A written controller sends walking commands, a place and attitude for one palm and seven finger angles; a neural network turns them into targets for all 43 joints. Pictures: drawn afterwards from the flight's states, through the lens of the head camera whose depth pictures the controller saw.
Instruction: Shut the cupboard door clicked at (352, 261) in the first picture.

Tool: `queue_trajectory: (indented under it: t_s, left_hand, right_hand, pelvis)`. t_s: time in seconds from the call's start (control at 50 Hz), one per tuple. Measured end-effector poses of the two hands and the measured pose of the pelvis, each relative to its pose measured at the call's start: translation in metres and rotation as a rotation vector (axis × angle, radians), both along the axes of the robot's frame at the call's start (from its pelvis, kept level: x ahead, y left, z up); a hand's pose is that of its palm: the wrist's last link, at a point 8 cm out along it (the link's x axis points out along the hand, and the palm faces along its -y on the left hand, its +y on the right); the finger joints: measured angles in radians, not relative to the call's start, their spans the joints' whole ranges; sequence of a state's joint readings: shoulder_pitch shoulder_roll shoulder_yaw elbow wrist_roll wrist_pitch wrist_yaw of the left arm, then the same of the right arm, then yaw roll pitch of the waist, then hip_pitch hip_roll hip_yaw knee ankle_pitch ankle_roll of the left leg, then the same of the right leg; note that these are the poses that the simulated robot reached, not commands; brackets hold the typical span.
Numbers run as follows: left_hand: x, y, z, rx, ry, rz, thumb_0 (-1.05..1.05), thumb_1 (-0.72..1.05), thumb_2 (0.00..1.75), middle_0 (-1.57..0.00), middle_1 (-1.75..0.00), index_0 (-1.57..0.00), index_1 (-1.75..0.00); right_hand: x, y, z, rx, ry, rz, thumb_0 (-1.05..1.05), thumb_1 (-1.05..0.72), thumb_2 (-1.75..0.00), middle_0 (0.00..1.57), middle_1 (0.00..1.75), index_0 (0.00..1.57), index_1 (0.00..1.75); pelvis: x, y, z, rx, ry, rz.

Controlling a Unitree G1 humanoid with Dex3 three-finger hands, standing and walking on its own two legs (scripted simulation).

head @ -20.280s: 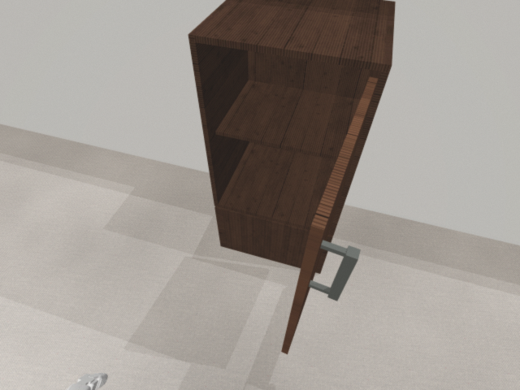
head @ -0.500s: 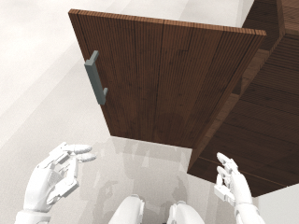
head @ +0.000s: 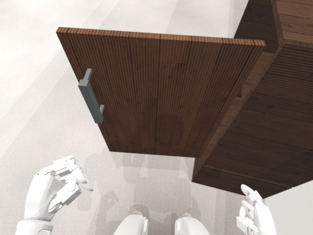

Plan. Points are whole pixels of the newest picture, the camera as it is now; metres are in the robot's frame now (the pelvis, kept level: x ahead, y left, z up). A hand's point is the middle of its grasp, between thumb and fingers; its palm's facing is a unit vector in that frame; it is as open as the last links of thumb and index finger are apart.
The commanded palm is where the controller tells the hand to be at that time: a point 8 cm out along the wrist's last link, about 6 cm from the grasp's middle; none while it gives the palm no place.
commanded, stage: raise the hand and make a fist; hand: left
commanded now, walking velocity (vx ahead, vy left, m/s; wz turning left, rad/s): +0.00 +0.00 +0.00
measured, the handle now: (94, 98) +0.44 +0.20 +0.07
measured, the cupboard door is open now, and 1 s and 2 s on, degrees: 100 100 100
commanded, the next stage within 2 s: bring the fist close to the handle in 0.78 s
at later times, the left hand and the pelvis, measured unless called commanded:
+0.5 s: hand (67, 178) +0.22 +0.20 +0.08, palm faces -0.01 -1.00 -0.03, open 3.1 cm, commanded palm +0.20 +0.25 +0.08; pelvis +0.00 +0.01 +0.02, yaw +1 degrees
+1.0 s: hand (75, 178) +0.23 +0.19 +0.07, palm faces +0.00 -1.00 -0.04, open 3.1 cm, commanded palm +0.21 +0.24 +0.08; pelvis +0.00 +0.00 +0.01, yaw +1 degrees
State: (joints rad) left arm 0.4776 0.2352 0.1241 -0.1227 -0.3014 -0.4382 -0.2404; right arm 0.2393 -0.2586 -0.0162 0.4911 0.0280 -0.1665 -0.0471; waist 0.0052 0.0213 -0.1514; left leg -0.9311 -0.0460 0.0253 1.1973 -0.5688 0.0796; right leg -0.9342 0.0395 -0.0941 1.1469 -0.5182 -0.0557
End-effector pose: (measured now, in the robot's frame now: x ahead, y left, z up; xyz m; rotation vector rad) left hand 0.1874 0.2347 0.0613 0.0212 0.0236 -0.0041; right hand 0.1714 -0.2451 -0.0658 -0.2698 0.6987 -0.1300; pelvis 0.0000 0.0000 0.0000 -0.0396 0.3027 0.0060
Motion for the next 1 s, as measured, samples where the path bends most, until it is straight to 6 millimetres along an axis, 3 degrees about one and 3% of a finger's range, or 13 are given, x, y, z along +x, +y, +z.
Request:
queue_trajectory:
  t_s: [0.16,0.28,0.46,0.64,1.0]
  left_hand:
    - [0.002,0.008,0.01,0.008,-0.003,0.002,0.02,0.9,0.9,-1.21,-1.41,-1.21,-1.4]
    - [0.005,0.016,0.009,0.006,0.002,0.011,0.02,0.9,0.9,-1.27,-1.47,-1.27,-1.46]
    - [0.014,0.019,0.018,0.015,-0.007,-0.007,0.02,0.9,0.9,-1.29,-1.5,-1.3,-1.49]
    - [0.016,0.015,0.015,0.008,0.005,-0.004,0.02,0.9,0.9,-1.3,-1.5,-1.3,-1.5]
    - [0.018,0.006,0.014,0.02,-0.014,0.002,0.02,0.9,0.9,-1.3,-1.5,-1.3,-1.5]
  right_hand:
    - [0.016,0.032,0.013,0.048,-0.046,0.065,0.01,-0.9,-0.9,0.2,0.3,0.2,0.3]
    - [0.016,0.042,0.016,0.053,-0.041,0.097,0.01,-0.9,-0.9,0.2,0.3,0.2,0.3]
    - [0.002,0.034,0.017,0.036,-0.004,0.074,0.01,-0.9,-0.9,0.2,0.3,0.2,0.3]
    - [-0.008,0.019,0.017,0.018,0.016,0.044,0.01,-0.9,-0.9,0.2,0.3,0.2,0.3]
    - [0.002,0.017,0.011,0.04,0.0,0.065,0.01,-0.9,-0.9,0.2,0.3,0.2,0.3]
  pelvis:
    - [-0.001,0.008,0.007,-0.01,-0.018,0.009]
    - [-0.002,0.01,0.01,-0.016,-0.027,0.015]
    - [-0.001,0.011,0.015,-0.019,-0.039,0.017]
    - [0.0,0.009,0.016,-0.012,-0.038,0.01]
    - [-0.003,-0.003,0.012,-0.004,-0.037,0.013]
